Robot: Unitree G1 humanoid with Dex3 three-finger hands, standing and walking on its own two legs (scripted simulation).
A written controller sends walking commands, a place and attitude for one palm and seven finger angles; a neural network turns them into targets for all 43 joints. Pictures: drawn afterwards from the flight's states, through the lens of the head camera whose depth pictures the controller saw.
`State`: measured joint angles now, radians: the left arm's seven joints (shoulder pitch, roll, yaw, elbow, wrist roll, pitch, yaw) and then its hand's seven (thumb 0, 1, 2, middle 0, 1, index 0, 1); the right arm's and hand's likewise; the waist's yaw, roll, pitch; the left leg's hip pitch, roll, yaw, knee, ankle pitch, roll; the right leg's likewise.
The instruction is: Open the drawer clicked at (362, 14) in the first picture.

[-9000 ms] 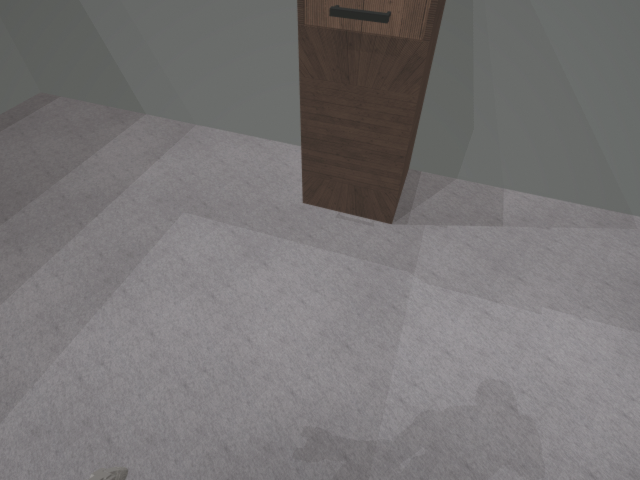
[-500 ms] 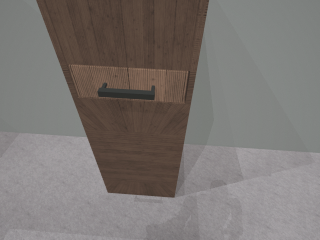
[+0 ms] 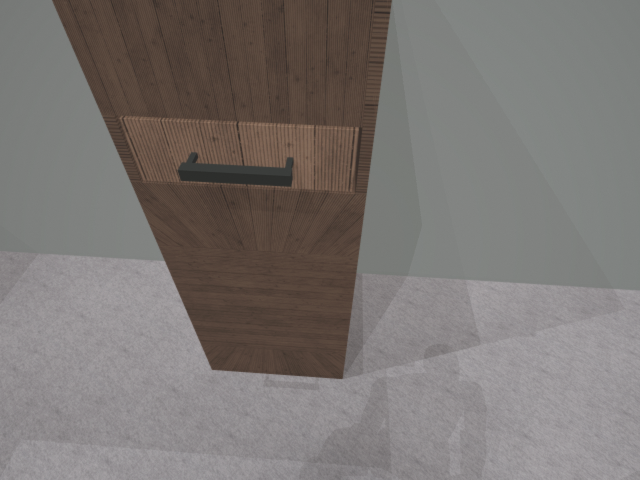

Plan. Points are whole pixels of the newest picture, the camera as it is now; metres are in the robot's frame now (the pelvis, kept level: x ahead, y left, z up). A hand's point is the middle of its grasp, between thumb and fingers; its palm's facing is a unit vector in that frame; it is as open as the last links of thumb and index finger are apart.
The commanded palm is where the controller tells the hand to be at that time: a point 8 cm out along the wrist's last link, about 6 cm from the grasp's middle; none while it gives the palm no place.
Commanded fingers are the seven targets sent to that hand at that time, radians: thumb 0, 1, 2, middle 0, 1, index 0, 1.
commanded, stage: come to a stop and stand still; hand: left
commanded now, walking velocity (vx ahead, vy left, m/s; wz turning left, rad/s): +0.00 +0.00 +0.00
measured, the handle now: (238, 167) +0.56 +0.17 +0.09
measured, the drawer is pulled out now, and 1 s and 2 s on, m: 0.00 0.00 0.00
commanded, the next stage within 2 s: look again from close up in 0.18 s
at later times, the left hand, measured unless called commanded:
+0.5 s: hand out of the picture -0.02 +0.15 -0.18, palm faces +0.07 -0.98 -0.16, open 7.4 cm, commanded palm none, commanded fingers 0.00 0.90 0.90 -0.20 -0.30 -0.20 -0.30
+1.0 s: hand out of the picture +0.13 +0.20 -0.08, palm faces -0.03 -0.80 -0.60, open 7.4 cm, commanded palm +0.13 +0.20 -0.03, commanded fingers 0.00 0.69 0.81 -0.22 -0.44 -0.22 -0.44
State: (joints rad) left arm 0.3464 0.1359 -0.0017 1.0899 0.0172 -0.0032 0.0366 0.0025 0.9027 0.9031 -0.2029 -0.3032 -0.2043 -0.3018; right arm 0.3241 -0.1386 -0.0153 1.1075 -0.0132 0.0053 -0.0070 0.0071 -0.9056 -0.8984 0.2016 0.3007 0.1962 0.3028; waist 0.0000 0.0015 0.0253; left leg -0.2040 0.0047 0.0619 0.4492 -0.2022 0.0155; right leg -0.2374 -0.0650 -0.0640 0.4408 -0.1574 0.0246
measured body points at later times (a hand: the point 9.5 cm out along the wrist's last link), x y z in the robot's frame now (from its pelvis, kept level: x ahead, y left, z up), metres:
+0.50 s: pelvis +0.00 -0.01 +0.00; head +0.00 +0.00 +0.45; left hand -0.02 +0.20 -0.16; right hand -0.02 -0.22 -0.16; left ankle +0.03 +0.11 -0.74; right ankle +0.05 -0.14 -0.74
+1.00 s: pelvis +0.02 -0.01 -0.01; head +0.01 -0.02 +0.44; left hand +0.13 +0.24 -0.05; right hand +0.09 -0.25 -0.14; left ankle +0.03 +0.11 -0.74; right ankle +0.05 -0.13 -0.74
